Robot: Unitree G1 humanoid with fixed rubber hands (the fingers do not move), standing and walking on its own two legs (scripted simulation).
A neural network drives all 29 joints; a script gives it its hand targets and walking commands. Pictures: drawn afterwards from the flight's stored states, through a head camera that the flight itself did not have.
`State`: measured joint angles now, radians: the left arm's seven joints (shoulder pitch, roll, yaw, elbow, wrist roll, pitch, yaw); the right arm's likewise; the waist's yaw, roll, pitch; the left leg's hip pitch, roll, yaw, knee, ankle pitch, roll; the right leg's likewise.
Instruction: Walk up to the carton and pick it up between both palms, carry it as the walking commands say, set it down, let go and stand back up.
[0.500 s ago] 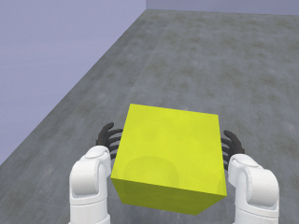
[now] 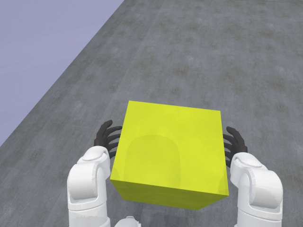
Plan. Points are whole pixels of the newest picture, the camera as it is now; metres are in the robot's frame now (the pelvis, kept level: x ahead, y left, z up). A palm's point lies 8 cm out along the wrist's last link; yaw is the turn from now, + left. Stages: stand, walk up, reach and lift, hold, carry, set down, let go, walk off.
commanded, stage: carry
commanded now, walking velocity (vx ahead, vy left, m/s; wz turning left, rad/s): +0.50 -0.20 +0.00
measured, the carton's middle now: (166, 160) +0.29 +0.01 -0.01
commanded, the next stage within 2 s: none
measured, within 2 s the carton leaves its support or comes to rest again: neither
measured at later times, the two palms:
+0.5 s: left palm (165, 49) +0.71 +0.02 +0.06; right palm (250, 51) +0.70 -0.30 +0.06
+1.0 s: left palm (185, 0) +1.09 -0.07 +0.09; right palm (251, 1) +1.07 -0.38 +0.08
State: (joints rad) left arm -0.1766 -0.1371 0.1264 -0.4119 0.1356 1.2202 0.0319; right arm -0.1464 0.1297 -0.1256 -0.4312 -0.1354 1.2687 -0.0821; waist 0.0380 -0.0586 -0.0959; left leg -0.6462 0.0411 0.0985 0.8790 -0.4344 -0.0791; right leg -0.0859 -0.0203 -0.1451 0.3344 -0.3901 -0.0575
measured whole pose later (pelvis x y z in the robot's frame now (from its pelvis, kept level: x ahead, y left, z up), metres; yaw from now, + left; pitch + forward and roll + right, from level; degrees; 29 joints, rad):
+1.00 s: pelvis +0.82 -0.23 +0.00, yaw -3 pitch +4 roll -1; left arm -0.16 -0.13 0.13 -0.43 0.13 1.23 0.04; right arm -0.12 0.13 -0.10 -0.42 -0.13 1.26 -0.09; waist 0.03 0.00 -0.07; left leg -0.10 0.18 0.13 0.42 -0.36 -0.07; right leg -0.41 -0.01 -0.10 0.61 -0.38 -0.02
